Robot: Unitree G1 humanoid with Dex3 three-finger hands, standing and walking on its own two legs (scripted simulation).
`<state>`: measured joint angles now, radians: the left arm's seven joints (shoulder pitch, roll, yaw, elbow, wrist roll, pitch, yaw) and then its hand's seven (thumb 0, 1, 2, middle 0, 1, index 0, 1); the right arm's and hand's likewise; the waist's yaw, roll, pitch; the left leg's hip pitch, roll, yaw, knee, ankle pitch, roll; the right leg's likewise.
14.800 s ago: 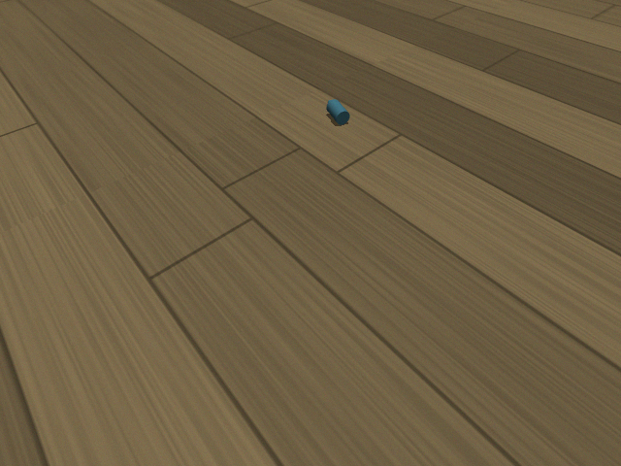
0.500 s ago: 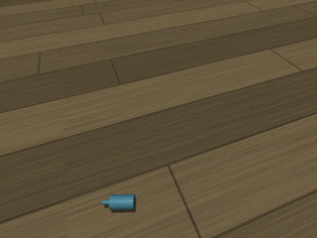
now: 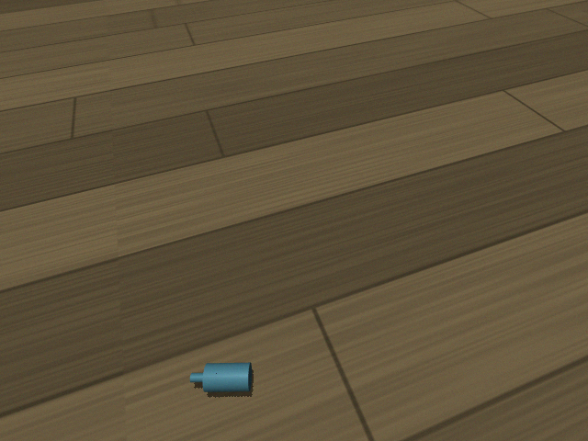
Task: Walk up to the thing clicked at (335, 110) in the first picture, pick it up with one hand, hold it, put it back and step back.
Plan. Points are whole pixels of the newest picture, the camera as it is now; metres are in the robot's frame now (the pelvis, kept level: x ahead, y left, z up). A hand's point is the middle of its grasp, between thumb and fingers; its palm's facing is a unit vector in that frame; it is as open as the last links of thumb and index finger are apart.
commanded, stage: stand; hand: left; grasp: from above
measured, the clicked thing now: (220, 377) +0.44 +0.29 -0.74
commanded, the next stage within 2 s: rise first in 1.18 s
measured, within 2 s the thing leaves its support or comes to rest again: neither
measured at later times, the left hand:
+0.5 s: hand out of the picture +0.07 +0.25 -0.16, palm faces -0.04 -0.94 -0.35, open 7.4 cm
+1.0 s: hand out of the picture +0.07 +0.25 -0.16, palm faces -0.04 -0.94 -0.35, open 7.4 cm
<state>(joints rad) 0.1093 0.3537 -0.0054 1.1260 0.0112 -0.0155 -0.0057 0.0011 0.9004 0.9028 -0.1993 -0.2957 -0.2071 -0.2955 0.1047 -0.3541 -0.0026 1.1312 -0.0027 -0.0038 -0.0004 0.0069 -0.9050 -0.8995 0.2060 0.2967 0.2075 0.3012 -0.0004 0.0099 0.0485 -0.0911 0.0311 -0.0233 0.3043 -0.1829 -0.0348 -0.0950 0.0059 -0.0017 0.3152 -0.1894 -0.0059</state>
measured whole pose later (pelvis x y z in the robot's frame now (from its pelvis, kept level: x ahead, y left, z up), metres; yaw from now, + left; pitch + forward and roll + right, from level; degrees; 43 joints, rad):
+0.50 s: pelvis +0.00 +0.00 +0.00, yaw +0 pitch -2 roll +0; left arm 0.12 0.35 0.00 1.13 0.01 -0.01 -0.01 0.00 0.90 0.90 -0.20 -0.30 -0.21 -0.30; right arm 0.12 -0.35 0.00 1.13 0.00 0.00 0.00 0.01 -0.91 -0.90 0.21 0.30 0.21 0.30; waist 0.00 0.01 0.05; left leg -0.09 0.03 -0.02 0.30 -0.18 -0.04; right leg -0.10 0.01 0.00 0.31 -0.19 -0.01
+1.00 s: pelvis +0.00 +0.00 +0.00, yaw +0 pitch -2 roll +0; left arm 0.12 0.35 0.00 1.12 0.01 -0.02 -0.01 0.00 0.90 0.90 -0.20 -0.30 -0.21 -0.30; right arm 0.12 -0.35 0.00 1.12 0.00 0.00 0.00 0.01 -0.91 -0.90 0.21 0.30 0.21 0.30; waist 0.00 0.01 0.05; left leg -0.09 0.03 -0.02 0.30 -0.18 -0.04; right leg -0.10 0.01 0.00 0.31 -0.19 -0.01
